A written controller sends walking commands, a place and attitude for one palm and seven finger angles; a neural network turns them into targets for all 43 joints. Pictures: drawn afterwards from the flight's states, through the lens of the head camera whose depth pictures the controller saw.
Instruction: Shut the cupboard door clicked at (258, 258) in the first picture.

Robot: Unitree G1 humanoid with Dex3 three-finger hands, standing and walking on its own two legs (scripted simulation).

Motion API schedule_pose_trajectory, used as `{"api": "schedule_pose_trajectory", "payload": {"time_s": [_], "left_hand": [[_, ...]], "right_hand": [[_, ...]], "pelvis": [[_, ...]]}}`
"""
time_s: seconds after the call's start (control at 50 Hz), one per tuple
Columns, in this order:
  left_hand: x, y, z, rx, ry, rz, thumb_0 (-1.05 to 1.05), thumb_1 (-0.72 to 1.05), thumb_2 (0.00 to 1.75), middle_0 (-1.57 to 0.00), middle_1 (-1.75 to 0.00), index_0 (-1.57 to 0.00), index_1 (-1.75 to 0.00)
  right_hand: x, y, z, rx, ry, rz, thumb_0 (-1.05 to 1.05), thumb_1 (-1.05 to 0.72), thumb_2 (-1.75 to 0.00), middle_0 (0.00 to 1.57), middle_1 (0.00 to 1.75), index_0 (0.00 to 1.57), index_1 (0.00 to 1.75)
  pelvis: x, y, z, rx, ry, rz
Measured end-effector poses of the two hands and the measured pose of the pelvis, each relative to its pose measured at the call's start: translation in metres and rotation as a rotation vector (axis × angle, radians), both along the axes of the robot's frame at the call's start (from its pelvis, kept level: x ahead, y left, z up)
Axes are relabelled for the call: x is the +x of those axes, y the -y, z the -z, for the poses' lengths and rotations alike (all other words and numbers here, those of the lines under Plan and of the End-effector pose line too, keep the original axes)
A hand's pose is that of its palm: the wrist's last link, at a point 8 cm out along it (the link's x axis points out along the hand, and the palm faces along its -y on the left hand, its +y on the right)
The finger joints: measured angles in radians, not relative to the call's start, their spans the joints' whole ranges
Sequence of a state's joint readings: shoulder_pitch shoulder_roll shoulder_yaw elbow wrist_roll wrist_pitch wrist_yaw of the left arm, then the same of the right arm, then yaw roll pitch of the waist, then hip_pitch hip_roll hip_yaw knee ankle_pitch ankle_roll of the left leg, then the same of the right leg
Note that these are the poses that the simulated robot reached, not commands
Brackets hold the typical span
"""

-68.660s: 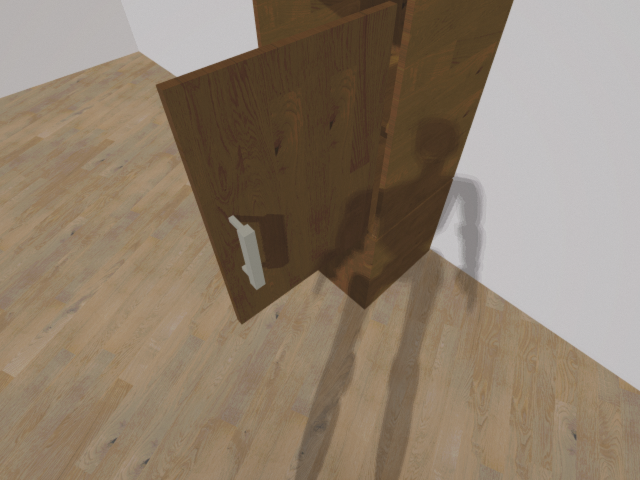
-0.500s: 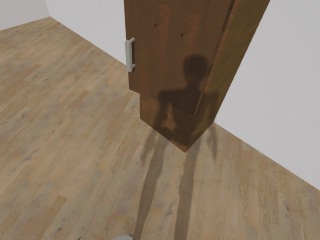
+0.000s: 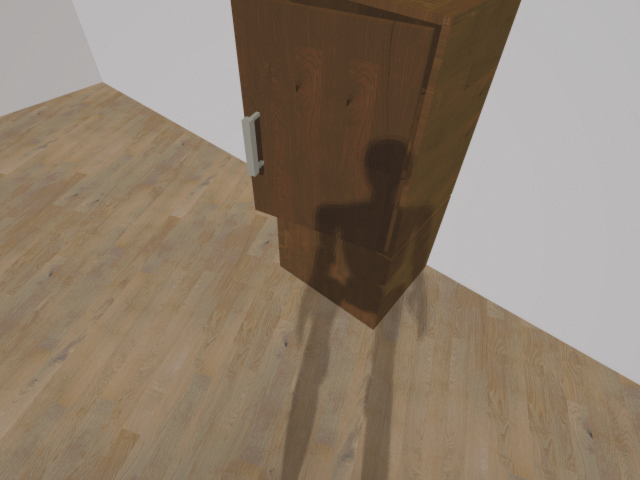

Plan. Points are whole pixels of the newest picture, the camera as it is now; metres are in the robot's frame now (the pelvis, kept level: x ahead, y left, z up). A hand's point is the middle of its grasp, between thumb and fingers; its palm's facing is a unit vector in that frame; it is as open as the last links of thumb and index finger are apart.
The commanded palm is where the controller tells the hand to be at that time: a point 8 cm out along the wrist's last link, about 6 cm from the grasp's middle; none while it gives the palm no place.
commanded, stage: let the arm hang, fingers relaxed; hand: left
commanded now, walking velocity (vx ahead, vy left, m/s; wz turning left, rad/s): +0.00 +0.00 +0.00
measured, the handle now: (254, 144) +0.90 +0.21 -0.08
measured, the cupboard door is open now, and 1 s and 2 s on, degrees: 15 15 15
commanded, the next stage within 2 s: look to check the result in 0.14 s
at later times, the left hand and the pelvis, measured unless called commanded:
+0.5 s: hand out of the picture -0.04 +0.16 -0.18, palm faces +0.05 -0.98 -0.19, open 7.4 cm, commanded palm none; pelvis +0.01 -0.01 +0.00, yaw +0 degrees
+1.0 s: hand out of the picture -0.01 +0.15 -0.18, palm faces +0.06 -0.98 -0.18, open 7.4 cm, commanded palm none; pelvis +0.02 -0.01 +0.00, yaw +1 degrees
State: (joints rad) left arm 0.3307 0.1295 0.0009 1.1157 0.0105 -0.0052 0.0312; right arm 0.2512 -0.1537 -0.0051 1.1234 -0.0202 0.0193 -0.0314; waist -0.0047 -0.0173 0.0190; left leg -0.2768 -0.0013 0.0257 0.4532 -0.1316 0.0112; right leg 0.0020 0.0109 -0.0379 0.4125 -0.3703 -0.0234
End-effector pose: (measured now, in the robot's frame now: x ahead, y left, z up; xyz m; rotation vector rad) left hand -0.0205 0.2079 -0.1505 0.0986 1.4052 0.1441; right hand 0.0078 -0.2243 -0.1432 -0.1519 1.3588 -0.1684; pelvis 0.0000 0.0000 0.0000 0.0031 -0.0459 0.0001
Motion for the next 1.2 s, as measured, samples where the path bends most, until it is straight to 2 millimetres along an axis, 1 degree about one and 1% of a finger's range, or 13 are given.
{"api": "schedule_pose_trajectory", "payload": {"time_s": [0.06,0.14,0.34,0.42,0.5,0.6,0.74,0.94,1.02,1.08,1.16,1.2], "left_hand": [[0.005,0.004,0.001,-0.008,0.006,0.002,0.01,0.91,0.90,-0.20,-0.30,-0.20,-0.29],[0.005,0.005,0.001,-0.007,-0.008,-0.001,0.01,0.91,0.90,-0.20,-0.30,-0.20,-0.29],[-0.015,0.000,-0.004,0.023,-0.090,-0.019,0.01,0.91,0.90,-0.20,-0.30,-0.20,-0.29],[-0.021,0.000,-0.006,0.031,-0.113,-0.024,0.01,0.91,0.90,-0.20,-0.30,-0.20,-0.29],[-0.022,0.001,-0.006,0.033,-0.120,-0.026,0.01,0.91,0.90,-0.20,-0.30,-0.20,-0.29],[-0.019,0.005,-0.005,0.027,-0.113,-0.025,0.01,0.91,0.90,-0.20,-0.30,-0.20,-0.29],[-0.009,0.012,-0.003,0.014,-0.090,-0.020,0.01,0.91,0.90,-0.20,-0.30,-0.20,-0.29],[0.002,0.013,-0.002,0.016,-0.064,-0.017,0.01,0.91,0.90,-0.20,-0.30,-0.20,-0.29],[0.002,0.008,0.001,0.026,-0.052,-0.041,0.01,0.91,0.90,-0.20,-0.30,-0.20,-0.30],[0.001,0.001,0.008,0.034,-0.039,-0.071,0.01,0.91,0.90,-0.20,-0.30,-0.20,-0.30],[0.003,-0.015,0.021,0.042,-0.024,-0.106,0.01,0.91,0.90,-0.20,-0.30,-0.20,-0.30],[0.007,-0.024,0.024,0.051,-0.014,-0.121,0.01,0.91,0.90,-0.20,-0.30,-0.20,-0.30]], "right_hand": [[-0.001,0.001,-0.001,-0.001,-0.006,0.003,0.01,-0.91,-0.90,0.20,0.29,0.20,0.30],[-0.005,0.000,0.000,0.002,-0.025,0.007,0.01,-0.91,-0.90,0.20,0.29,0.20,0.30],[-0.013,-0.002,0.003,0.020,-0.079,0.015,0.01,-0.90,-0.90,0.20,0.29,0.20,0.30],[-0.011,-0.001,0.004,0.022,-0.083,0.014,0.01,-0.90,-0.90,0.20,0.29,0.20,0.30],[-0.006,0.002,0.004,0.020,-0.076,0.012,0.01,-0.90,-0.90,0.20,0.29,0.20,0.30],[0.003,0.006,0.004,0.012,-0.059,0.008,0.01,-0.91,-0.90,0.20,0.29,0.20,0.30],[0.012,0.010,0.003,0.002,-0.036,0.003,0.01,-0.91,-0.90,0.20,0.29,0.20,0.30],[0.013,0.012,0.003,0.003,-0.032,0.005,0.01,-0.91,-0.90,0.20,0.29,0.20,0.30],[0.011,0.011,0.007,0.007,-0.052,-0.007,0.01,-0.91,-0.90,0.20,0.29,0.20,0.30],[0.012,0.011,0.012,0.001,-0.074,-0.027,0.01,-0.91,-0.90,0.20,0.29,0.20,0.30],[0.023,0.011,0.018,-0.023,-0.083,-0.061,0.01,-0.90,-0.90,0.20,0.29,0.20,0.30],[0.031,0.010,0.018,-0.034,-0.060,-0.087,0.01,-0.90,-0.90,0.20,0.29,0.20,0.30]], "pelvis": [[0.002,0.001,0.000,0.000,-0.002,0.000],[0.004,0.003,0.000,0.001,-0.005,0.000],[0.010,0.007,0.000,0.003,-0.010,0.001],[0.013,0.008,0.000,0.004,-0.010,0.003],[0.014,0.009,0.000,0.005,-0.010,0.004],[0.016,0.011,0.000,0.006,-0.009,0.006],[0.018,0.012,0.000,0.007,-0.008,0.007],[0.020,0.014,0.001,0.008,-0.007,0.005],[0.018,0.014,0.005,0.002,-0.008,-0.022],[0.018,0.011,0.012,-0.010,0.000,-0.056],[0.022,0.002,0.024,-0.005,0.011,-0.110],[0.019,-0.001,0.026,0.007,0.007,-0.121]]}}
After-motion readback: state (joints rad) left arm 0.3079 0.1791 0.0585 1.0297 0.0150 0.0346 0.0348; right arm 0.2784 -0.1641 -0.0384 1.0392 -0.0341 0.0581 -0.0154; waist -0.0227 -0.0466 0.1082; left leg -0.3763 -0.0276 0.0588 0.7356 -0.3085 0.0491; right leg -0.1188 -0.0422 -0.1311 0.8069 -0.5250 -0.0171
